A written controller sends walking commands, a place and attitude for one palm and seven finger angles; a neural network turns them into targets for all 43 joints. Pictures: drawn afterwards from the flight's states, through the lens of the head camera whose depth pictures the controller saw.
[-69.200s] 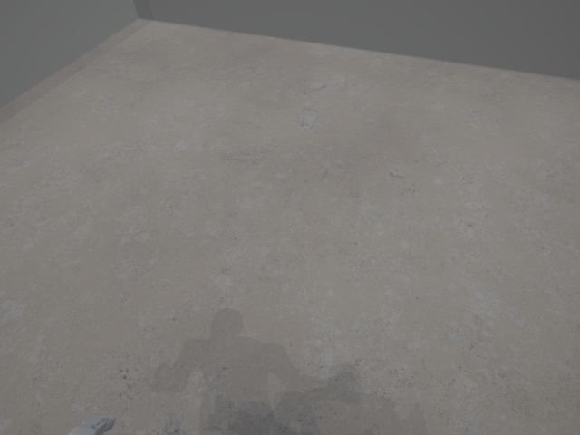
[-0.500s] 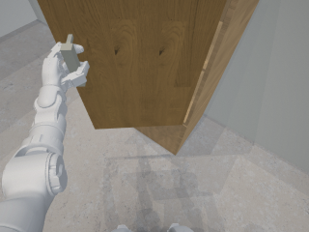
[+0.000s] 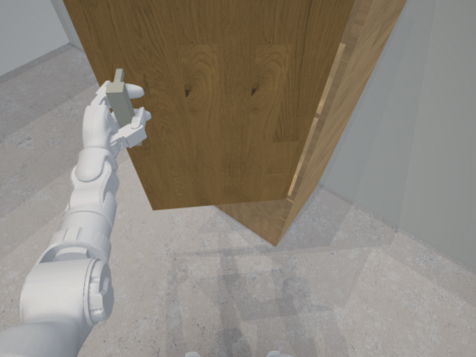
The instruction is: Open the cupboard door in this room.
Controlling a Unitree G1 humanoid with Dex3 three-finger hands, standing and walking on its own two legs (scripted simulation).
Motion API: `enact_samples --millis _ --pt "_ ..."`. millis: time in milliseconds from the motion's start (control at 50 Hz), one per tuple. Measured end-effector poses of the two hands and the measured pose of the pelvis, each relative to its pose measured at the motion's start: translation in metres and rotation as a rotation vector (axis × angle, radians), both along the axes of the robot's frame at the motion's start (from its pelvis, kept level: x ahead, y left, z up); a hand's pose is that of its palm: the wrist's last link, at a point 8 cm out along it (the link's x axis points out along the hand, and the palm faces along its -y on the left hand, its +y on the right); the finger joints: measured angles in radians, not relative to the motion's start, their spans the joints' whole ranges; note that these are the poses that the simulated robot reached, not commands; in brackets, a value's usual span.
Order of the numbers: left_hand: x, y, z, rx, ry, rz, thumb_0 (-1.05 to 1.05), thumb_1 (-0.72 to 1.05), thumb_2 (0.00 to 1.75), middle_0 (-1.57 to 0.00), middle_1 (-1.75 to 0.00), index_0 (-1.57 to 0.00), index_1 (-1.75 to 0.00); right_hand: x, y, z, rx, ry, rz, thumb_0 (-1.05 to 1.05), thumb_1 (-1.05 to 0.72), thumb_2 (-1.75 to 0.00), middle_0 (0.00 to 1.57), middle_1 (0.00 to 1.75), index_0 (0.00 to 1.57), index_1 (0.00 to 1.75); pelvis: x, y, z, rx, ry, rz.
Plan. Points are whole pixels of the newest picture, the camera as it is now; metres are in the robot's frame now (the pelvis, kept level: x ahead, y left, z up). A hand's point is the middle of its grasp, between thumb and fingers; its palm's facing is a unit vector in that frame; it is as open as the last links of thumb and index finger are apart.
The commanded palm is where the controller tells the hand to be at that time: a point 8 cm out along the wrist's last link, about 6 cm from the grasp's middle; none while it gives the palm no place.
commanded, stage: pull the door open along its arc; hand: left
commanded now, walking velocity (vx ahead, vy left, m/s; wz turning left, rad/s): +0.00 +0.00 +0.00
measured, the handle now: (127, 108) +0.52 +0.18 +0.11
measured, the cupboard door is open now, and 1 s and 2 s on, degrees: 43 77 82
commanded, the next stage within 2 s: open thumb and fingers to let go in 0.64 s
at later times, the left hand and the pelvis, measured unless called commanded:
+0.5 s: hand (190, 213) +0.31 +0.06 +0.11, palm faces +0.37 -0.93 +0.03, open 6.0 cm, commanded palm +0.24 +0.11 +0.11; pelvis -0.01 -0.02 +0.01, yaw +3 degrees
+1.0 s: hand (206, 228) +0.28 +0.04 +0.12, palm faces +0.42 -0.91 -0.01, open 7.4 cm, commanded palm +0.23 +0.06 +0.11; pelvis +0.00 -0.06 +0.02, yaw +5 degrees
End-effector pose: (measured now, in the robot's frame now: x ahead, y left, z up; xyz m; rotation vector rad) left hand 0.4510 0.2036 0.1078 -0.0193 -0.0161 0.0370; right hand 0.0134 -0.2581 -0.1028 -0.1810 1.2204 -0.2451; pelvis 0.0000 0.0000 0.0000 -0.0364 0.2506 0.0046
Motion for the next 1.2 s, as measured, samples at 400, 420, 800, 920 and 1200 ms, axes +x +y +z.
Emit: enact_samples --millis 400,420,800,920,1200 --pt "-0.157 -0.077 0.001 -0.05 -0.002 0.285 0.01 0.65 0.75 -0.33 -1.35 -0.39 -1.35 0.151 0.032 0.028 0.104 -0.413 0.248 0.01 -0.91 -0.9 0.2 0.29 0.2 0.3 -0.004 -0.011 0.009 0.026 -0.146 0.031" --pt "-0.163 -0.083 0.002 -0.048 0.008 0.301 0.01 0.65 0.75 -0.33 -1.35 -0.39 -1.35 0.159 0.035 0.032 0.109 -0.432 0.26 0.01 -0.91 -0.9 0.2 0.29 0.2 0.3 -0.004 -0.013 0.01 0.028 -0.154 0.035" --pt "-0.217 -0.133 0.007 0.029 0.074 0.318 -0.01 0.63 0.74 -0.39 -1.35 -0.39 -1.35 0.187 0.019 0.04 0.147 -0.458 0.304 0.01 -0.91 -0.9 0.2 0.29 0.2 0.3 0.0 -0.05 0.015 0.045 -0.24 0.078" --pt "-0.21 -0.126 0.007 0.02 0.067 0.403 0.0 0.57 0.75 -0.38 -1.33 -0.38 -1.33 0.175 0.004 0.029 0.126 -0.4 0.296 0.01 -0.91 -0.9 0.2 0.29 0.2 0.3 -0.001 -0.058 0.015 0.056 -0.227 0.086" --pt "-0.218 -0.128 0.007 0.017 0.04 0.366 0.01 -0.12 0.46 -0.32 -1.23 -0.33 -1.24 0.167 -0.002 0.029 0.119 -0.413 0.268 0.01 -0.91 -0.9 0.2 0.29 0.2 0.3 0.001 -0.057 0.016 0.06 -0.222 0.078"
